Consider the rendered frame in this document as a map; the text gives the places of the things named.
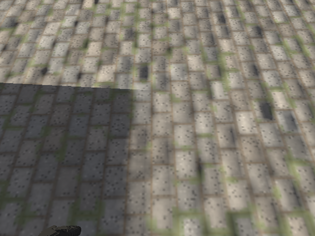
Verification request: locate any left robot hand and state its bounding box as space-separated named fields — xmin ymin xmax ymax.
xmin=38 ymin=225 xmax=82 ymax=236

